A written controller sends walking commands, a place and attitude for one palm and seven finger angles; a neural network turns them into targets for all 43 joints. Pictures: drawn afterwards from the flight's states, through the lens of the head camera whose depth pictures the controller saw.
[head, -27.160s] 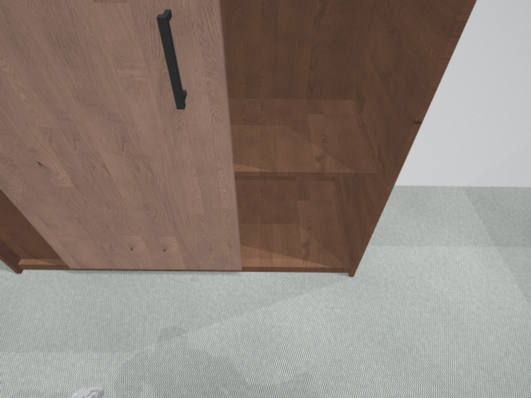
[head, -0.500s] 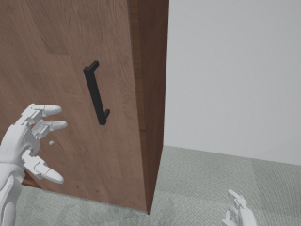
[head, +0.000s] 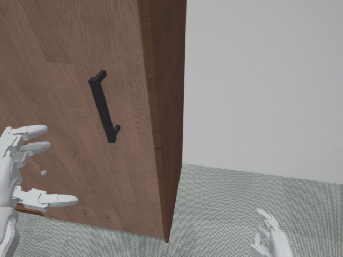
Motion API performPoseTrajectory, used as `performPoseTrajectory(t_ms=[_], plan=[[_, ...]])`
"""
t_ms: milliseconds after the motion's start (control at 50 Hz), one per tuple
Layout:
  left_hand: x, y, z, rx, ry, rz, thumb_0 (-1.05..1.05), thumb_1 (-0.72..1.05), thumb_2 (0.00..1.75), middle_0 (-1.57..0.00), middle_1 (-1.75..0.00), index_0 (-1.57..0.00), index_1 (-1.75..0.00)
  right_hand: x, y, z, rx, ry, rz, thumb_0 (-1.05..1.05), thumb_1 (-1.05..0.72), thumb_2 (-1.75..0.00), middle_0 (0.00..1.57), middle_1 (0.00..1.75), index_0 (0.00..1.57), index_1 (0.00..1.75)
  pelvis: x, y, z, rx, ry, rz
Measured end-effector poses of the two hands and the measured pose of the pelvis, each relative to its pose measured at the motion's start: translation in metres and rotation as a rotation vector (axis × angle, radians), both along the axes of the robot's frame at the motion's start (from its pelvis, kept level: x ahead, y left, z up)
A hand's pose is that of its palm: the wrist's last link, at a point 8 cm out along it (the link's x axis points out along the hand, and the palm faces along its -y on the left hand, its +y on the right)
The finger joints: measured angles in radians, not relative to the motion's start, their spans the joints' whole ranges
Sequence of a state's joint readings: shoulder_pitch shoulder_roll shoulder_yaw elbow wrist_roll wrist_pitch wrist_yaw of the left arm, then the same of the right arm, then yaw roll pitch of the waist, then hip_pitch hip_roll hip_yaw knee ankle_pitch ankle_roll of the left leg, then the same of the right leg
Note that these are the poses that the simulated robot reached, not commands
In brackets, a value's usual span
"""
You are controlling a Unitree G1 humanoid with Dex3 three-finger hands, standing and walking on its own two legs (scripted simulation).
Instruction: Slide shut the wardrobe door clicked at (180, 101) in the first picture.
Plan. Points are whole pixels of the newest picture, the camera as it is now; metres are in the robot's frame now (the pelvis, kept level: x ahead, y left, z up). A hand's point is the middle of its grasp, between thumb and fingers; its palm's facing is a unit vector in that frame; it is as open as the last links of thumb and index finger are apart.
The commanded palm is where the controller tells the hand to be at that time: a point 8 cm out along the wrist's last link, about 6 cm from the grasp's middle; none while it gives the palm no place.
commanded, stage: draw the hand back to the body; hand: left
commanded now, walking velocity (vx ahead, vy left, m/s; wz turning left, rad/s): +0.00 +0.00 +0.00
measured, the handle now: (107, 109) +0.39 +0.21 +0.17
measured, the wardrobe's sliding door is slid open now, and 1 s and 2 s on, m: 0.00 0.00 0.00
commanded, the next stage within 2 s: step back with the hand held close in 0.92 s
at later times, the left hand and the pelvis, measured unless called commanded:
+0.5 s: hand (46, 169) +0.21 +0.27 +0.16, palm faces +0.44 -0.82 -0.37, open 9.2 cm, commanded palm +0.16 +0.31 +0.18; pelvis +0.02 +0.01 +0.00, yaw -1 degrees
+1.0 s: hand (43, 171) +0.20 +0.27 +0.16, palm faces +0.46 -0.81 -0.36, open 7.4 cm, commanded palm +0.15 +0.31 +0.18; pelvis +0.01 +0.01 +0.01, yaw -1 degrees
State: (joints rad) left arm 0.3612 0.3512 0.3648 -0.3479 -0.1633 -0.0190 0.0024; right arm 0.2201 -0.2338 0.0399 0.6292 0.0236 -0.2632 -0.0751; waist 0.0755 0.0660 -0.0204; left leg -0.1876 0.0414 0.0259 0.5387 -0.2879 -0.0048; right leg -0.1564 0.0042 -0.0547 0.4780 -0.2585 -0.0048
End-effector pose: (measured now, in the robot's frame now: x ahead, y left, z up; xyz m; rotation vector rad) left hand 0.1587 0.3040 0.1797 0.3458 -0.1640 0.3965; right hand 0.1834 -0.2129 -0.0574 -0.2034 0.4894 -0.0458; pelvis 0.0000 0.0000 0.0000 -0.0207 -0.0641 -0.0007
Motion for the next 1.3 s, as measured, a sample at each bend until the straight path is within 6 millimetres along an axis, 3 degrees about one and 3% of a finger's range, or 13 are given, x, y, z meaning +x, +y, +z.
performPoseTrajectory(t_ms=[220, 400, 680, 1060, 1180, 1300], plan=[[0.004, 0.000, -0.003, 0.068, -0.015, 0.068, 0.00, 0.01, 0.47, -0.24, -0.82, -0.23, -0.82, -0.013, -0.002, -0.022, -0.010, 0.144, -0.033, 0.02, -0.91, -0.90, 0.20, 0.30, 0.20, 0.30, 0.008, 0.006, 0.003, 0.009, -0.011, -0.006], [0.011, 0.000, 0.001, 0.097, -0.013, 0.035, 0.00, 0.34, 0.63, -0.23, -0.63, -0.22, -0.63, -0.004, -0.001, -0.016, 0.003, 0.126, -0.062, 0.02, -0.91, -0.90, 0.20, 0.30, 0.20, 0.30, 0.017, 0.010, 0.004, 0.012, -0.013, -0.022], [0.006, 0.006, -0.004, 0.076, 0.005, 0.066, 0.01, 0.79, 0.85, -0.21, -0.36, -0.21, -0.36, 0.007, 0.003, -0.009, -0.017, 0.120, -0.042, 0.01, -0.91, -0.90, 0.20, 0.30, 0.20, 0.30, 0.019, 0.011, 0.004, 0.007, -0.015, -0.019], [0.003, 0.004, -0.002, 0.077, 0.003, 0.062, 0.02, 0.89, 0.90, -0.21, -0.30, -0.21, -0.30, -0.004, 0.004, -0.013, -0.006, 0.138, -0.044, 0.01, -0.91, -0.90, 0.20, 0.30, 0.20, 0.30, 0.013, 0.010, 0.005, 0.007, -0.026, -0.019], [0.015, 0.009, 0.009, 0.146, -0.042, 0.043, 0.02, 0.89, 0.90, -0.21, -0.30, -0.20, -0.30, -0.013, -0.001, -0.013, -0.026, 0.181, -0.064, 0.01, -0.91, -0.90, 0.20, 0.30, 0.20, 0.30, 0.005, 0.014, 0.006, -0.001, 0.028, -0.048], [0.026, 0.003, -0.001, 0.179, 0.015, -0.060, 0.02, 0.90, 0.90, -0.21, -0.30, -0.20, -0.30, -0.034, -0.009, -0.012, -0.039, 0.215, -0.155, 0.01, -0.91, -0.90, 0.20, 0.30, 0.20, 0.30, -0.004, 0.025, 0.005, 0.011, 0.064, -0.075]])
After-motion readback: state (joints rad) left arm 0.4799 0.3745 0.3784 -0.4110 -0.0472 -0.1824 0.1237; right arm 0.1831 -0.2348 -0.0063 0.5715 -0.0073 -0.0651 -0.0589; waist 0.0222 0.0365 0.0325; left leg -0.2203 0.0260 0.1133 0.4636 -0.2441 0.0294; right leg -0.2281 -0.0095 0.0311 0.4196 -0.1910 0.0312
